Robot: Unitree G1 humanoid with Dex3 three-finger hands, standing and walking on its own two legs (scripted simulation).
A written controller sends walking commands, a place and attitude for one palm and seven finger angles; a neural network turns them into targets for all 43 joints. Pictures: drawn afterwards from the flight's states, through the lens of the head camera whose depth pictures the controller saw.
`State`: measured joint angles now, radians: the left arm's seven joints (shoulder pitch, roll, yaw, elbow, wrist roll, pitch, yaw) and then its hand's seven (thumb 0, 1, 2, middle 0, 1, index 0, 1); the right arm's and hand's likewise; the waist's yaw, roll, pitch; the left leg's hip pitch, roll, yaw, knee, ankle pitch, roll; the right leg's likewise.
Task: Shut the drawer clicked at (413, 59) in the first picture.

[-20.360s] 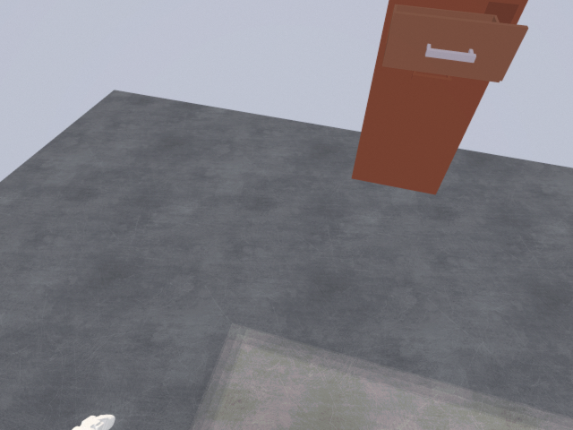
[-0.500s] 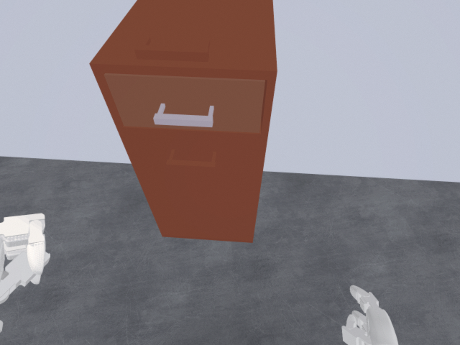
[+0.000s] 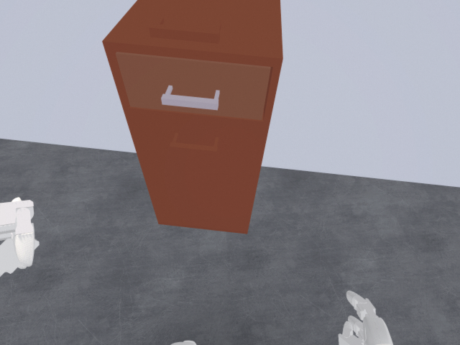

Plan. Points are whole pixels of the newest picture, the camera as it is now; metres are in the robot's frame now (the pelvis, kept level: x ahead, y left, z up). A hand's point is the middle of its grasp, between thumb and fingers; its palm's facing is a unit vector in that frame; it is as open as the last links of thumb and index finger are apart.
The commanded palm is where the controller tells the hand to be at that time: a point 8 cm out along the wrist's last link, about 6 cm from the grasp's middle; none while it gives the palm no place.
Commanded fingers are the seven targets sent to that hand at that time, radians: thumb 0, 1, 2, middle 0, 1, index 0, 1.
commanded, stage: step back with the hand held close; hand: left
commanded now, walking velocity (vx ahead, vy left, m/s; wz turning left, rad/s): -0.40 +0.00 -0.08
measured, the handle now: (191, 96) +0.68 +0.14 +0.03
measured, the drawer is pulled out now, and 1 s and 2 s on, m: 0.00 0.00 0.00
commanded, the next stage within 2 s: stop stepping back and stand still in 0.46 s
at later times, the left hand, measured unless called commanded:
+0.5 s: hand out of the picture +0.11 +0.23 +0.18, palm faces +0.34 -0.84 -0.43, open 3.2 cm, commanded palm +0.06 +0.27 +0.19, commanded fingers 0.00 0.90 0.90 -1.40 -1.60 -1.40 -1.60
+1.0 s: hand out of the picture +0.06 +0.24 +0.18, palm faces +0.30 -0.87 -0.39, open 3.3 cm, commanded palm +0.00 +0.29 +0.19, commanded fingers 0.00 0.90 0.90 -1.40 -1.60 -1.40 -1.60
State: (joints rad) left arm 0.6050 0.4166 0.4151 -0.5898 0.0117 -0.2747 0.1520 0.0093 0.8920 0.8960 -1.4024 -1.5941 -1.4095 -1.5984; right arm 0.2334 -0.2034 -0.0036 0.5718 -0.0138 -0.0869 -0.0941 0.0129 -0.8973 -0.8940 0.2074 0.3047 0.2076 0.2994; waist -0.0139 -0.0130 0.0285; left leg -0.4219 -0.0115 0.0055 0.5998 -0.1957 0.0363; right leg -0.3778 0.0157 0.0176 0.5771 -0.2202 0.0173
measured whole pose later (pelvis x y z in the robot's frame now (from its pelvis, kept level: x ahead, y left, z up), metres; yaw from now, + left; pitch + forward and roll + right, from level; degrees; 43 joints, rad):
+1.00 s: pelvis -0.15 +0.02 +0.00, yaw -4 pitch -3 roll -2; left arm 0.55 0.41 0.39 -0.59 -0.03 -0.21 0.13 0.01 0.90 0.90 -1.40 -1.59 -1.41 -1.60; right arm 0.25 -0.15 0.02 0.64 -0.03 -0.14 -0.07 0.02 -0.90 -0.89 0.20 0.30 0.20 0.30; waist -0.04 -0.04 0.02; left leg -0.44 -0.01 -0.01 0.43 -0.09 -0.01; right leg -0.19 0.10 -0.04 0.68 -0.57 -0.05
